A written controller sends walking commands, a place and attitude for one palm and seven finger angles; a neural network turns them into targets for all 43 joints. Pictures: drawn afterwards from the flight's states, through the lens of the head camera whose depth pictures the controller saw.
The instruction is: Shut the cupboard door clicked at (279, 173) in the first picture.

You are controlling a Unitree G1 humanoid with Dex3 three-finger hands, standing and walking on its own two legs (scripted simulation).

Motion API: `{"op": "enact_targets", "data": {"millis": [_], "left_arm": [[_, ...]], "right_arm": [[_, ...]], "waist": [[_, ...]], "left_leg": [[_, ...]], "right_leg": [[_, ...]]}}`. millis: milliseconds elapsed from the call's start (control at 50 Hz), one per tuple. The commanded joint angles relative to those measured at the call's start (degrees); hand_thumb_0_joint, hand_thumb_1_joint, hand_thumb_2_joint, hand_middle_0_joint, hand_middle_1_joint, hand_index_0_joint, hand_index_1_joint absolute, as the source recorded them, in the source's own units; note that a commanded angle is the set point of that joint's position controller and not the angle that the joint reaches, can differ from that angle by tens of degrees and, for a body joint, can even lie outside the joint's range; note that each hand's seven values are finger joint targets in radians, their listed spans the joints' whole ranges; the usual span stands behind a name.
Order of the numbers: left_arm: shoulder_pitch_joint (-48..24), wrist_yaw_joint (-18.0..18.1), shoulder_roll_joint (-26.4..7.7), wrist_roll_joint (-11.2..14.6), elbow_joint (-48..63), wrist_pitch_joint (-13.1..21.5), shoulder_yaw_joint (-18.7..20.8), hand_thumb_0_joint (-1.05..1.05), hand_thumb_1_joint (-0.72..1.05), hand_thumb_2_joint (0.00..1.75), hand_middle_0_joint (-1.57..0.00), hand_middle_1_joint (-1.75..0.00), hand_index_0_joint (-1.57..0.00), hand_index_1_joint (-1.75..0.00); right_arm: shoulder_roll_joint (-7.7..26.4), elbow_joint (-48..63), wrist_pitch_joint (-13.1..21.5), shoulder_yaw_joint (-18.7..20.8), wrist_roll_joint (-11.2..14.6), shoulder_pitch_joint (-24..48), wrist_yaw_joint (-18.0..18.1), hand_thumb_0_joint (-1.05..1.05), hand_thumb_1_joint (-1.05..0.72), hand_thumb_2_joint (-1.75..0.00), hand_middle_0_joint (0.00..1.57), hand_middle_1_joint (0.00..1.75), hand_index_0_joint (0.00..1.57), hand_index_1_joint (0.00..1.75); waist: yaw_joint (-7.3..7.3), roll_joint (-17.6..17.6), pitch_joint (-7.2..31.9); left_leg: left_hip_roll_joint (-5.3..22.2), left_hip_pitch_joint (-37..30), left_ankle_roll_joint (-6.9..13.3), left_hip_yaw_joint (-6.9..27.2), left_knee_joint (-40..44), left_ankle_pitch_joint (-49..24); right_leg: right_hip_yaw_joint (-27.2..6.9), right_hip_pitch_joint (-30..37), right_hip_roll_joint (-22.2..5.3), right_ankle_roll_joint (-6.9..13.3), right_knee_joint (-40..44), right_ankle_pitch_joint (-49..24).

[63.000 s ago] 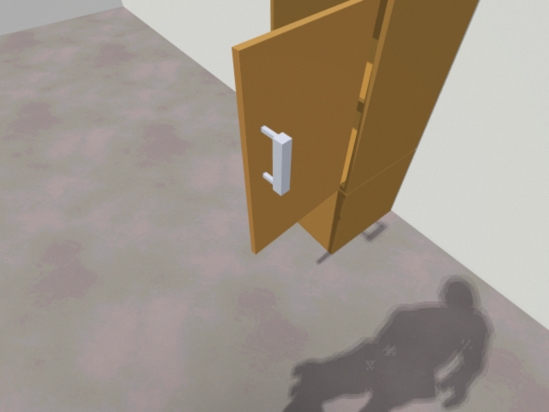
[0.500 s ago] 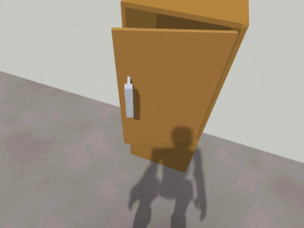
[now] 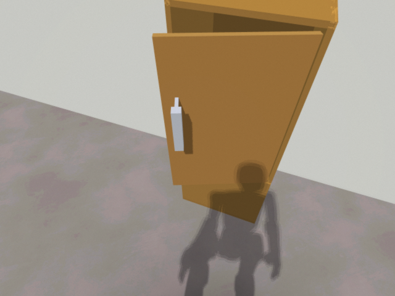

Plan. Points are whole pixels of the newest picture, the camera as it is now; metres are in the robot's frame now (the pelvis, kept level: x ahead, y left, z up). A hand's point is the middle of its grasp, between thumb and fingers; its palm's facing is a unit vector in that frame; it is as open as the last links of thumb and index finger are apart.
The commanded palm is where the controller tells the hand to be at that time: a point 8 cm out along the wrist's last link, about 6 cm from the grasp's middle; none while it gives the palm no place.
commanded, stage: look again from close up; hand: left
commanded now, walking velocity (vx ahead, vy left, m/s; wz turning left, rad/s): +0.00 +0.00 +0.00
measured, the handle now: (178, 124) +0.55 +0.09 +0.02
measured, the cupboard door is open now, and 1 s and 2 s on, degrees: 23 23 23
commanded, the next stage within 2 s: shuffle to correct the standing spot in 0.34 s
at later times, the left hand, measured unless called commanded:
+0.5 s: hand out of the picture +0.05 +0.18 -0.17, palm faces -0.01 -0.98 -0.22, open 7.4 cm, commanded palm none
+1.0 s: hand out of the picture -0.01 +0.10 -0.19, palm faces +0.14 -0.98 -0.14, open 7.4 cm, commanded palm none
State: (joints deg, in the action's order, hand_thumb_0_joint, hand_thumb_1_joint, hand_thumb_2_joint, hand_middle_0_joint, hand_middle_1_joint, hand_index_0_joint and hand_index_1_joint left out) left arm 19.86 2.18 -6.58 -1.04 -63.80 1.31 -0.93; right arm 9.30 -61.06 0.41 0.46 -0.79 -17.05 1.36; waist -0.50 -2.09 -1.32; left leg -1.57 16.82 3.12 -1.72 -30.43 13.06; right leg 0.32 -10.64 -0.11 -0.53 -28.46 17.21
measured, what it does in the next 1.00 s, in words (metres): lifts its left foot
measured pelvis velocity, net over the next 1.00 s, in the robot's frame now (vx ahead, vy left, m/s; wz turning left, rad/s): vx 0.07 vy -0.05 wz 0.08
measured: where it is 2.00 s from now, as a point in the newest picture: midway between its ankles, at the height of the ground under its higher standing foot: outside the picture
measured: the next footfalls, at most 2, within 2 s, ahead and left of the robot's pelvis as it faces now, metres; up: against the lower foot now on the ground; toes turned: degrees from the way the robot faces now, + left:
left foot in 1.02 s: +0.13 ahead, +0.04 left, +0.00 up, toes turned +11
right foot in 1.48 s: +0.18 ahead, -0.26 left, +0.00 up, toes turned -1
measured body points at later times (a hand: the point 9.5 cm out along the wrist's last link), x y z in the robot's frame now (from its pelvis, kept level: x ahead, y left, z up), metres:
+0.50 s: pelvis +0.02 -0.01 +0.00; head +0.03 +0.00 +0.45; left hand +0.05 +0.23 -0.15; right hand +0.06 -0.26 -0.15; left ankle +0.04 +0.08 -0.73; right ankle -0.02 -0.13 -0.73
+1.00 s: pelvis +0.07 -0.05 -0.01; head +0.10 -0.02 +0.44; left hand -0.02 +0.15 -0.18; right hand +0.13 -0.28 -0.16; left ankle +0.08 +0.03 -0.73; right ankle -0.02 -0.13 -0.73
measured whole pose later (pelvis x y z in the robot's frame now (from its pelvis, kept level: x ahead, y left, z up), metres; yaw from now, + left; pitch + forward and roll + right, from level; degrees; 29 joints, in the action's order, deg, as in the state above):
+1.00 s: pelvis +0.07 -0.05 -0.01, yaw +5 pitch +1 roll -1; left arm 24.3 1.9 -8.7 -1.9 -62.4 0.0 1.0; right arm 8.1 -61.5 -0.2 1.4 -0.9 -12.5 2.1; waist 1.6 2.4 -2.7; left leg 1.3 21.8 2.1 -5.9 -41.8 22.2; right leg 6.3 -5.2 3.2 3.9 -29.2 24.9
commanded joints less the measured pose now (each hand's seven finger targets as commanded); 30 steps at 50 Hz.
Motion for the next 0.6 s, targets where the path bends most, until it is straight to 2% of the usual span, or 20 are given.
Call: {"op": "enact_targets", "data": {"millis": [0,60,80,200,260,340,400,420,440,480,500,540,580], "left_arm": [[2.52,0.53,-6.27,-0.20,2.97,1.02,0.82,0.00,0.90,0.90,-0.20,-0.30,-0.20,-0.30],[2.33,0.53,-6.92,-0.10,3.58,0.96,0.89,0.00,0.90,0.90,-0.20,-0.30,-0.20,-0.30],[2.15,0.52,-7.57,-0.18,3.66,1.09,1.04,0.00,0.90,0.90,-0.20,-0.30,-0.20,-0.30],[0.90,0.43,-9.90,0.03,4.81,0.92,1.60,0.00,0.90,0.90,-0.20,-0.30,-0.20,-0.30],[-0.15,0.26,-10.56,0.06,5.11,0.66,1.60,0.00,0.90,0.90,-0.20,-0.30,-0.20,-0.30],[-1.16,0.15,-11.49,0.11,5.34,0.57,1.72,0.00,0.90,0.90,-0.20,-0.30,-0.20,-0.30],[-1.93,0.10,-12.54,0.07,5.37,0.69,1.81,0.00,0.90,0.90,-0.20,-0.30,-0.20,-0.30],[-2.12,0.06,-12.46,0.14,5.28,0.64,1.80,0.00,0.90,0.90,-0.20,-0.30,-0.20,-0.30],[-1.39,0.09,-10.41,0.19,4.62,0.38,1.37,0.00,0.90,0.90,-0.20,-0.30,-0.20,-0.30],[-0.41,-0.02,-9.66,0.02,3.95,0.02,1.21,0.00,0.90,0.90,-0.20,-0.30,-0.20,-0.30],[-0.31,-0.14,-9.65,-0.09,3.76,-0.24,1.25,0.00,0.90,0.90,-0.20,-0.30,-0.20,-0.30],[-0.08,-0.48,-9.50,-0.32,3.89,-0.64,1.39,0.00,0.90,0.90,-0.20,-0.30,-0.20,-0.30],[0.17,-0.73,-9.41,-0.64,4.14,-0.80,1.62,0.00,0.90,0.90,-0.20,-0.30,-0.20,-0.30]], "right_arm": [[5.11,4.05,1.46,0.64,-0.07,-1.85,-0.33,0.00,-0.90,-0.90,0.20,0.30,0.20,0.30],[6.26,3.95,1.75,0.74,0.00,-1.35,-0.30,0.00,-0.90,-0.90,0.20,0.30,0.20,0.30],[6.32,3.79,2.01,0.65,0.04,-1.05,-0.28,0.00,-0.90,-0.90,0.20,0.30,0.20,0.30],[8.33,3.50,2.52,0.73,0.06,0.57,-0.07,0.00,-0.90,-0.90,0.20,0.30,0.20,0.30],[8.66,3.25,2.35,0.76,0.06,1.60,-0.07,0.00,-0.90,-0.90,0.20,0.30,0.20,0.30],[8.90,2.68,2.39,0.65,0.07,2.57,-0.03,0.00,-0.90,-0.90,0.20,0.30,0.20,0.30],[9.38,2.36,2.38,0.68,0.16,3.35,0.02,0.00,-0.90,-0.90,0.20,0.30,0.20,0.30],[9.45,2.27,2.34,0.65,0.12,3.65,0.04,0.00,-0.90,-0.90,0.20,0.30,0.20,0.30],[7.39,1.62,2.13,0.21,-0.02,3.03,-0.04,0.00,-0.90,-0.90,0.20,0.30,0.20,0.30],[6.80,1.04,1.78,0.03,-0.06,2.43,-0.06,0.00,-0.90,-0.90,0.20,0.30,0.20,0.30],[7.39,1.04,1.59,0.22,-0.21,2.72,-0.10,0.00,-0.90,-0.90,0.20,0.30,0.20,0.30],[8.26,1.10,1.19,0.69,-0.43,2.67,-0.10,0.00,-0.90,-0.90,0.20,0.30,0.20,0.30],[8.92,1.06,1.04,1.14,-0.45,2.02,0.08,0.00,-0.90,-0.90,0.20,0.30,0.20,0.30]], "waist": [[0.03,4.04,-3.82],[0.27,5.31,-4.07],[0.47,4.35,-3.85],[0.84,3.54,-0.72],[0.79,2.89,-1.07],[0.95,2.09,0.64],[0.87,2.83,1.13],[0.87,2.55,1.38],[0.72,2.70,1.76],[0.79,3.23,1.22],[0.75,1.89,0.04],[0.65,0.06,-2.14],[0.64,-1.37,-3.22]], "left_leg": [[6.32,0.59,-0.12,8.62,8.78,3.70],[6.54,-0.44,0.10,8.48,9.43,1.87],[6.41,-0.77,0.27,7.93,9.08,-1.53],[6.73,-4.11,0.44,6.90,8.36,-8.05],[6.79,-4.65,0.22,6.59,8.61,-7.09],[6.85,-5.74,0.06,6.09,7.97,-10.24],[6.82,-6.27,-0.06,5.86,7.39,-12.09],[6.94,-6.73,-0.15,5.74,7.50,-11.99],[7.00,-7.00,-0.38,5.74,7.57,-10.65],[7.30,-6.00,0.08,6.39,7.62,-6.81],[7.60,-5.19,0.25,6.93,8.29,-3.50],[8.95,-3.37,1.08,9.70,10.65,3.77],[10.75,-3.20,2.45,12.65,12.12,5.07]], "right_leg": [[-4.83,-6.13,-3.73,3.45,4.24,2.12],[-5.22,-6.12,-3.81,3.16,4.31,0.43],[-5.03,-5.24,-4.04,3.16,4.09,-2.19],[-5.09,-2.78,-4.44,2.82,3.87,-6.88],[-5.38,-3.04,-4.59,2.74,4.57,-6.51],[-5.43,-1.43,-4.94,2.61,4.75,-9.21],[-5.63,-0.48,-5.31,2.60,5.13,-11.77],[-5.76,-0.67,-5.34,2.62,5.23,-11.74],[-5.06,-0.43,-5.14,2.22,5.22,-10.16],[-3.63,-0.14,-4.43,2.10,4.64,-5.66],[-2.96,-1.24,-4.22,2.13,4.09,-2.55],[-1.41,-3.19,-3.18,2.21,2.83,2.65],[0.40,-4.65,-2.40,2.15,0.97,3.11]]}}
